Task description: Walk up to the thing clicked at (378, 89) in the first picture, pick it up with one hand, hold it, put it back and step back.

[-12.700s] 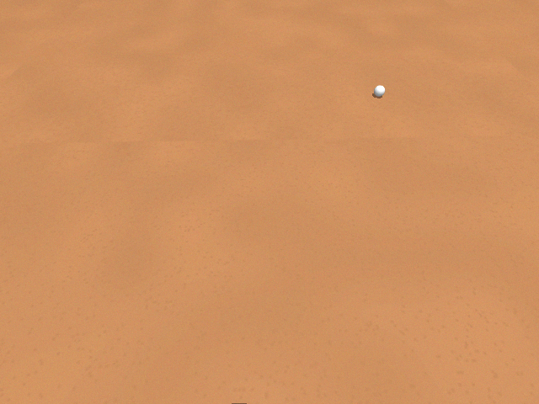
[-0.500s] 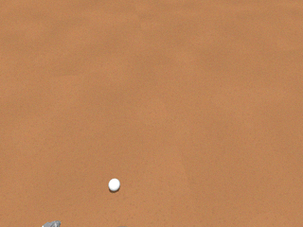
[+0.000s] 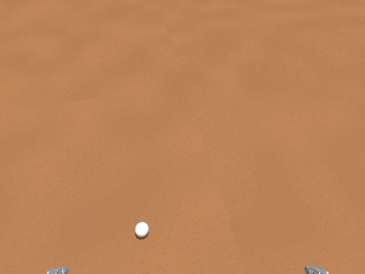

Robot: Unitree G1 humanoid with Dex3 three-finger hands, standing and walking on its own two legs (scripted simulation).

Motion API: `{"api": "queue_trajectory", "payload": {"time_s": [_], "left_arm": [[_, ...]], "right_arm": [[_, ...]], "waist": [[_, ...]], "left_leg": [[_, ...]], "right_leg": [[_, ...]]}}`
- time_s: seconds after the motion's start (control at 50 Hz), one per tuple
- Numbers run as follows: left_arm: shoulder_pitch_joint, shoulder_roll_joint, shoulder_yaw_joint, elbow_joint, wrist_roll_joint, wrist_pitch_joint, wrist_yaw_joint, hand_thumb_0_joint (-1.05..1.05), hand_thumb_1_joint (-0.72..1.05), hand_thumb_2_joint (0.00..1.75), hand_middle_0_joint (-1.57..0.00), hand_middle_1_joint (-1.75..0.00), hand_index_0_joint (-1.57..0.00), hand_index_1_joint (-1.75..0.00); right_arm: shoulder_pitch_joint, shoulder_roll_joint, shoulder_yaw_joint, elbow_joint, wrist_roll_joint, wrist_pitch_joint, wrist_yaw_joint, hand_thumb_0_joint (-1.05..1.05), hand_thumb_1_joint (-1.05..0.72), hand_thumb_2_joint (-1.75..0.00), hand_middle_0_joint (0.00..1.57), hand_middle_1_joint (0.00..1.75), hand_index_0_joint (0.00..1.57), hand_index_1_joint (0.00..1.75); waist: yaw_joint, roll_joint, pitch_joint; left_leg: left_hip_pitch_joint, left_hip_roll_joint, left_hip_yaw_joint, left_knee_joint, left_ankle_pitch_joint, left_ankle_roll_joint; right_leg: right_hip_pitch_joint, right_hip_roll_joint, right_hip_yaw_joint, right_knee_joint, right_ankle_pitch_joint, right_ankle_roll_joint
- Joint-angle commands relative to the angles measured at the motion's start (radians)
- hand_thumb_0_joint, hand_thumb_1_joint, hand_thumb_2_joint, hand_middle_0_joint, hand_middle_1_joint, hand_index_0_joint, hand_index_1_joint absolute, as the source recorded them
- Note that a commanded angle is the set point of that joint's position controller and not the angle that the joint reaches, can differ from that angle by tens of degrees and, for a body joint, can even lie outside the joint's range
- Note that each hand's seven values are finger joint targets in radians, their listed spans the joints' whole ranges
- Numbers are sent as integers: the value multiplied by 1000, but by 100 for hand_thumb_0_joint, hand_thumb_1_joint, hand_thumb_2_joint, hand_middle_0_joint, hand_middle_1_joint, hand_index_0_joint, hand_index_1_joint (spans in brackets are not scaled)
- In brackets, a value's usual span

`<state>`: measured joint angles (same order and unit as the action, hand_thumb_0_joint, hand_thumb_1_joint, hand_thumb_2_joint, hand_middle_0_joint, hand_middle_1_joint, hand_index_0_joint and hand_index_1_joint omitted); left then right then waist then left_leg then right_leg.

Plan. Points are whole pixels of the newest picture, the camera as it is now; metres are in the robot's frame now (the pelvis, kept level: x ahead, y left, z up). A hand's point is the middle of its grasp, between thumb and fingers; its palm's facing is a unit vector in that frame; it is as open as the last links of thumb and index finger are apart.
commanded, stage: walk up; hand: left
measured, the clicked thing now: (142, 229) +0.43 +0.25 -0.74
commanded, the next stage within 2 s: stand in 0.60 s
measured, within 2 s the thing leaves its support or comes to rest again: neither
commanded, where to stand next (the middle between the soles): +0.05 +0.01 m, yaw +0 degrees
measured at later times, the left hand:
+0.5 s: hand out of the picture +0.07 +0.26 -0.15, palm faces -0.01 -0.93 -0.37, open 7.4 cm
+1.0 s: hand out of the picture +0.09 +0.24 -0.15, palm faces -0.02 -0.94 -0.35, open 7.4 cm
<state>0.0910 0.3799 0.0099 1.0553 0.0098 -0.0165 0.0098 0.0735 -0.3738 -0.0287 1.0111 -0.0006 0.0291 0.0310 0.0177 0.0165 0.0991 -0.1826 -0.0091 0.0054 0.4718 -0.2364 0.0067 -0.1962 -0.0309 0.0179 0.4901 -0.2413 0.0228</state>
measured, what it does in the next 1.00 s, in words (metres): stands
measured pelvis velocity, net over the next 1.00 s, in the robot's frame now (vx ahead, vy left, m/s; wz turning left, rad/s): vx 0.02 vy -0.01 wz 0.00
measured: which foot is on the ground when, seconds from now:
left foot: down 0.00-1.00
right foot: down 0.00-1.00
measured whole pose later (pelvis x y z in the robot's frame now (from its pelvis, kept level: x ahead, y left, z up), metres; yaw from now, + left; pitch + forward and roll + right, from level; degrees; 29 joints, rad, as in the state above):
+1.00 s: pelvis +0.02 -0.01 +0.01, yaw +0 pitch -2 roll +0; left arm 0.12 0.34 0.00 1.14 0.01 -0.02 0.00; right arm 0.11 -0.36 0.00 1.13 -0.01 -0.01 0.01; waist 0.00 0.01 0.04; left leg -0.10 0.02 -0.01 0.32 -0.18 -0.02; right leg -0.11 -0.01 0.00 0.32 -0.18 0.01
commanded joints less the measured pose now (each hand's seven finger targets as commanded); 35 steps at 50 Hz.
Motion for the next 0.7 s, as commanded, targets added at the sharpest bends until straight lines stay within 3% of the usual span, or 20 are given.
{"api": "queue_trajectory", "payload": {"time_s": [0.0,0.24,0.42,0.56,0.58,0.6,0.68], "left_arm": [[-49,220,43,-60,-1,-23,8,0,90,90,-20,-30,-20,-30],[-20,203,43,-24,-1,-21,8,0,90,90,-20,-30,-20,-30],[-25,204,46,-20,6,-22,8,0,90,90,-20,-30,-20,-30],[-30,208,48,-21,6,-23,8,0,90,90,-20,-30,-20,-30],[-3,176,31,9,-2,-19,0,0,90,90,-20,-30,-20,-30],[-6,175,32,3,1,-19,-4,0,90,90,-20,-30,-20,-30],[-13,189,31,10,1,-26,-5,0,90,90,-20,-30,-20,-30]], "right_arm": [[-28,-200,-49,-44,-1,-24,-11,0,-90,-90,20,30,20,30],[-35,-193,-47,-12,-5,-26,-12,0,-90,-90,20,30,20,30],[-9,-201,-52,0,-6,-25,-13,0,-90,-90,20,30,20,30],[-7,-201,-50,-2,-5,-27,-14,0,-90,-90,20,30,20,30],[9,-167,-29,24,-9,-42,-17,0,-90,-90,20,30,20,30],[-3,-186,-33,23,-11,-48,-18,0,-90,-90,20,30,20,30],[-3,-191,-28,40,-11,-58,-24,0,-90,-90,20,30,20,30]], "waist": [[-14,-32,-131],[-5,13,-104],[-18,-4,-99],[-19,-19,-115],[-23,-38,-148],[-18,-21,-131],[-23,-22,-112]], "left_leg": [[59,112,-115,-112,117,43],[34,122,-130,-171,57,39],[14,119,-134,-180,-7,39],[27,115,-126,-158,67,36],[59,138,-143,-217,5,31],[52,140,-148,-222,-17,32],[63,134,-121,-200,102,24]], "right_leg": [[23,-98,105,-133,124,-65],[33,-84,81,-162,107,-53],[21,-86,88,-174,63,-57],[26,-91,89,-165,126,-56],[33,-90,80,-193,22,-49],[31,-83,81,-199,19,-44],[49,-100,91,-214,113,-40]]}}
